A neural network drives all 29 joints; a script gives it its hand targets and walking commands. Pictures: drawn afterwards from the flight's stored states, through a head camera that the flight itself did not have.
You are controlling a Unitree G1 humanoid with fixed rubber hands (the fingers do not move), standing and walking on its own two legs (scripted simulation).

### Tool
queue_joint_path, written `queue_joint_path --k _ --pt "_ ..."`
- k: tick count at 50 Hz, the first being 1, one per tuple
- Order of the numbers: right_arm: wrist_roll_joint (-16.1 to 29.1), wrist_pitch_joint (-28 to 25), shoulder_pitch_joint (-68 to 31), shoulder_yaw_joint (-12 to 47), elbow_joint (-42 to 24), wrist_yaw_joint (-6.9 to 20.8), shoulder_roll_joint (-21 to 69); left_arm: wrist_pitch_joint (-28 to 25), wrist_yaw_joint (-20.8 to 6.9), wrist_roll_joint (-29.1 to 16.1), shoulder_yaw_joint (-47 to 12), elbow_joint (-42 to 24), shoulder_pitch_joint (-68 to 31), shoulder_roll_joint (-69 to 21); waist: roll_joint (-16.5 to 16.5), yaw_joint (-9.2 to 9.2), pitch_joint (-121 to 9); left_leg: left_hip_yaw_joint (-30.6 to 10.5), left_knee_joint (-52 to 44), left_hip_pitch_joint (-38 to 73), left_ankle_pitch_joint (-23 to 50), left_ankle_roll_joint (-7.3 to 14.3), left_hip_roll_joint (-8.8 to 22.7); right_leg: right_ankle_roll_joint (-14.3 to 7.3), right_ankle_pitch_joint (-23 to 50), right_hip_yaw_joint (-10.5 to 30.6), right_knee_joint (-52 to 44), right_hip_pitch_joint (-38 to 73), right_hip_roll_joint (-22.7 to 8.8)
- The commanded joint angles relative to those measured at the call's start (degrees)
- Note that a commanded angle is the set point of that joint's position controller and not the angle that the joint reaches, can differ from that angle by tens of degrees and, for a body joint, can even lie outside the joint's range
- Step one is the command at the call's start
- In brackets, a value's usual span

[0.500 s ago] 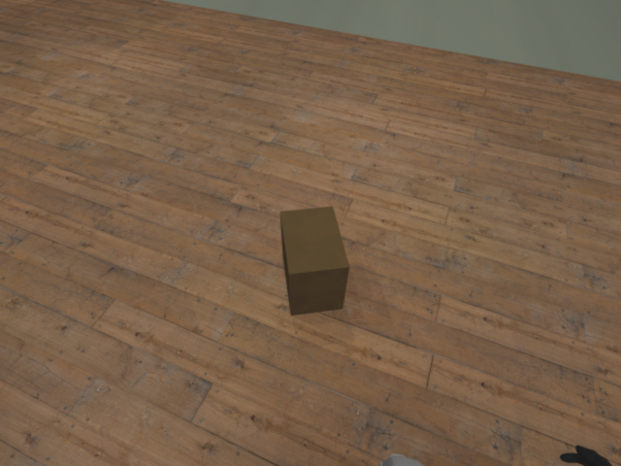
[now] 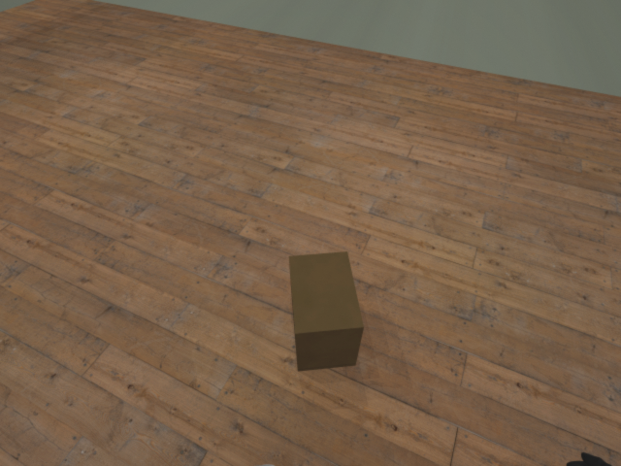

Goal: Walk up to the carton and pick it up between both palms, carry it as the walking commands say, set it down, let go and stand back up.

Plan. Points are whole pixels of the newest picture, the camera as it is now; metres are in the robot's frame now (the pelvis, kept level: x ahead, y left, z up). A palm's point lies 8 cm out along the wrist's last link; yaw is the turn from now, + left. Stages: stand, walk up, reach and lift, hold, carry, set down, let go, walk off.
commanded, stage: walk up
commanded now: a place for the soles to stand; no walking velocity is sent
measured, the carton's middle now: (322, 311) +0.69 +0.03 -0.62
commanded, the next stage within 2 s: none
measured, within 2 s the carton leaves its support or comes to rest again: neither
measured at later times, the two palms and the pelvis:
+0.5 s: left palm (113, 372) +0.24 +0.32 -0.05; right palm (602, 418) +0.24 -0.36 -0.07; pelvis +0.16 -0.03 +0.01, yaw -1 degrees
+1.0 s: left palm (164, 312) +0.36 +0.30 -0.08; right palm (560, 336) +0.35 -0.34 -0.07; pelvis +0.23 -0.02 +0.01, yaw -3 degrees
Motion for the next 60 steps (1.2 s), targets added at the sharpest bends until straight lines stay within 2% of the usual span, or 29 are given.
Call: queue_joint_path --k 1,2,4,5,8,11,13,14,15,16,17,18,21,25,26,28,29,30,31,33,35,36,37,38,39,41,42,46,60 --pt "1.0 -0.9 8.7 -4.9 -1.9 -1.6 -17.0 -0.3 1.5 -0.1 1.4 -3.9 -2.7 9.4 4.8 -6.33 -0.5 -39.4 -22.0 21.1 -28.9 14.3 23.4 0.4 -1.3 9.2 20.9 -29.0 1.2" --pt "1.2 -0.7 7.3 -4.3 -1.7 -1.8 -14.9 -0.4 1.5 -0.6 1.6 -2.4 -1.4 9.9 4.0 -5.0 1.1 -32.6 -21.3 18.2 -21.3 13.9 20.8 0.5 1.4 8.9 20.1 -27.0 -0.1" --pt "0.9 -0.6 4.2 -3.5 -2.2 -2.0 -12.8 -0.7 1.2 -0.2 1.9 -0.9 1.1 9.5 8.0 -3.14 2.3 -19.7 -19.4 13.7 -8.6 12.1 16.0 1.2 3.1 5.6 12.7 -21.9 -3.0" --pt "0.5 -0.5 3.9 -3.5 -2.5 -1.8 -12.9 -0.6 0.5 0.1 1.9 -0.5 1.0 8.8 10.0 -3.35 2.1 -15.3 -18.3 11.2 -2.0 12.1 14.8 1.7 2.8 3.2 9.6 -18.6 -2.8" --pt "0.4 -0.7 5.2 -3.6 -3.2 -1.4 -13.4 -0.3 -0.6 0.0 2.0 -1.6 -2.9 6.3 11.4 -4.21 0.7 -10.8 -16.7 8.2 2.3 12.0 13.8 1.2 5.2 0.3 0.8 -11.8 -1.7" --pt "0.9 -0.2 2.9 -3.4 -4.2 -1.2 -13.5 -0.6 -1.1 0.0 2.4 -1.1 -3.4 5.6 11.5 -3.13 0.4 -9.3 -14.9 4.3 -6.4 10.0 12.3 0.5 9.5 -2.8 -7.4 -4.9 1.4" --pt "1.0 0.4 2.7 -2.6 -4.6 -1.0 -11.9 -1.1 -0.8 0.4 3.2 -0.2 -1.4 6.7 7.4 -0.96 -0.3 -7.6 -8.8 -1.4 -12.6 7.7 10.7 -0.5 11.1 -3.9 -12.4 4.9 4.1" --pt "0.7 0.5 3.5 -1.7 -5.0 -1.2 -9.8 -1.4 -0.3 0.4 3.9 0.5 2.0 8.2 2.2 1.19 -1.8 -5.6 -0.4 -5.5 -11.9 6.3 8.6 -1.7 7.1 -1.0 -15.2 12.0 3.5" --pt "1.0 0.2 2.9 -0.4 -6.6 -1.2 -5.8 -2.0 0.4 0.7 5.5 0.8 6.5 12.9 -11.6 4.51 -3.4 0.6 18.8 -17.2 -12.0 2.4 2.0 -6.4 -9.4 21.2 -25.4 19.5 -9.8" --pt "1.2 0.6 2.6 -0.5 -6.5 -1.8 -7.5 -2.2 0.8 0.3 6.0 -0.3 6.9 17.2 -12.6 4.1 -3.4 -2.3 28.6 -23.2 -19.0 1.0 -0.5 -13.6 -17.4 40.8 -32.8 17.2 -21.5" --pt "1.2 1.1 2.2 -1.7 -4.6 -2.4 -11.5 -1.9 1.0 -0.3 5.5 -1.1 4.4 15.5 -4.1 2.51 -1.2 -8.2 30.9 -21.8 -17.2 0.4 2.4 -15.5 -13.8 36.8 -30.5 13.8 -20.9" --pt "1.3 1.0 3.6 -2.0 -3.6 -2.3 -12.1 -1.7 1.2 -0.6 4.9 -1.6 2.6 13.7 -3.1 1.45 0.2 -8.1 29.1 -20.9 -14.9 0.0 3.4 -15.4 -8.4 31.6 -29.7 11.2 -19.3" --pt "0.8 0.6 7.4 -1.8 -0.8 -1.3 -9.8 -1.3 1.1 0.3 4.1 -2.2 -2.2 11.4 -9.7 -1.01 1.6 -3.4 17.3 -10.4 -12.5 -1.0 3.9 -12.2 7.9 14.6 -27.5 2.1 -11.9" --pt "0.8 1.2 5.1 -1.4 -0.1 -2.0 -6.0 -0.3 1.3 0.0 2.3 -2.3 -3.5 10.2 -10.0 -1.34 -0.3 0.9 7.1 2.4 -4.5 -1.3 0.2 -10.7 27.1 7.3 -21.0 -3.2 -10.1" --pt "0.9 1.2 5.3 -1.3 0.4 -2.4 -5.7 0.1 1.5 -0.3 1.8 -2.4 -4.4 10.0 -9.2 -2.17 -1.2 1.5 3.1 6.4 -0.4 -0.9 -0.6 -9.5 26.5 5.9 -18.3 -4.7 -9.6" --pt "0.4 0.9 5.9 -1.5 1.6 -3.1 -7.0 0.9 1.9 -0.6 0.5 -2.4 -5.7 7.5 -6.3 -3.83 -2.2 -0.5 -4.0 14.6 0.8 0.7 -1.9 -5.3 16.5 4.1 -11.5 -9.7 -7.3" --pt "-0.1 0.6 7.2 -2.1 1.8 -3.6 -9.8 1.1 2.1 -0.7 -0.5 -2.8 -5.3 4.0 2.3 -4.34 -3.2 -12.2 -8.9 18.3 -0.8 2.4 6.2 -2.1 8.0 2.2 -4.0 -14.2 -4.5" --pt "0.2 0.1 3.8 -2.0 -0.3 -3.8 -13.7 1.9 2.4 -1.2 -1.4 -2.6 -2.4 1.8 11.3 -2.17 -3.4 -31.3 -16.8 14.2 -5.9 8.6 19.1 1.7 -3.9 0.6 2.1 -15.6 1.6" --pt "0.9 0.6 1.8 -1.7 0.1 -3.6 -13.9 2.8 3.2 -1.3 -0.5 -0.5 -2.4 6.3 8.5 -3.23 -3.2 -32.5 -17.1 10.0 -9.9 13.2 20.7 1.6 -9.5 3.5 6.4 -11.9 1.6" --pt "0.6 1.1 -2.2 -1.0 1.3 -3.9 -12.4 2.7 3.5 -1.0 0.0 1.5 -2.8 6.6 8.8 -1.91 -1.6 -24.9 -12.7 7.5 -1.9 12.5 17.2 0.6 -7.9 4.6 4.6 -9.8 0.5" --pt "0.9 1.7 -6.4 -0.2 1.9 -3.7 -11.2 1.7 3.4 -0.6 0.2 4.9 0.2 6.1 10.6 0.55 -2.3 -14.9 -8.0 2.4 4.3 8.0 12.6 0.1 3.1 1.5 -7.7 -0.3 1.2" --pt "1.0 2.1 -6.7 0.4 2.1 -3.5 -9.7 1.2 3.4 0.1 0.5 5.5 -0.5 6.5 8.8 0.66 -2.7 -12.8 -5.9 -0.3 3.5 5.3 10.8 -0.1 9.9 3.0 -12.6 3.8 0.9" --pt "1.3 2.3 -6.7 1.1 2.2 -3.3 -7.5 0.9 3.4 0.4 0.7 5.0 -3.0 7.9 4.8 -0.18 -2.3 -10.7 -3.3 -1.0 1.5 2.6 8.6 -1.4 10.4 9.7 -17.3 3.0 -3.0" --pt "1.8 2.3 -6.6 1.2 3.2 -3.3 -6.5 0.5 3.2 0.2 0.6 4.6 -8.4 9.9 0.0 -3.02 -1.5 -7.2 -1.9 3.4 -2.6 0.5 4.1 -3.5 9.9 15.5 -18.7 -3.6 -6.2" --pt "1.7 2.3 -7.7 0.8 4.6 -3.5 -7.5 0.5 2.9 -0.2 -0.1 5.2 -10.3 8.5 0.9 -3.66 -1.8 -6.9 -2.7 8.0 -3.4 0.5 4.1 -3.6 10.9 13.6 -17.7 -6.3 -6.0" --pt "1.5 1.9 -9.4 0.9 6.5 -3.4 -8.7 0.8 3.1 -0.7 -1.1 7.0 -10.9 6.3 4.3 -2.19 -3.4 -9.3 -5.0 10.3 3.7 1.8 6.6 -1.6 15.6 7.9 -14.2 -3.9 -2.5" --pt "1.4 1.9 -9.9 1.1 7.2 -3.5 -8.6 1.0 3.1 -0.9 -1.3 8.2 -10.4 5.9 4.0 -1.68 -4.8 -9.6 -5.1 10.5 7.8 2.5 7.6 -0.8 18.6 6.6 -13.6 -1.0 -1.8" --pt "1.8 2.3 -12.6 1.6 9.9 -3.7 -7.6 1.5 3.2 -1.0 -1.7 11.0 -13.0 5.7 1.7 -1.74 -5.2 -7.1 -5.5 11.6 11.9 1.6 6.7 -1.0 24.6 7.1 -16.1 2.9 -2.8" --pt "1.4 3.2 -17.6 2.4 17.8 -3.3 -6.2 2.5 3.0 -0.8 -2.8 17.4 -21.6 4.7 0.2 -2.46 -4.1 -6.0 -16.5 17.2 9.3 0.0 7.0 0.6 21.9 7.1 -27.0 7.5 -3.3"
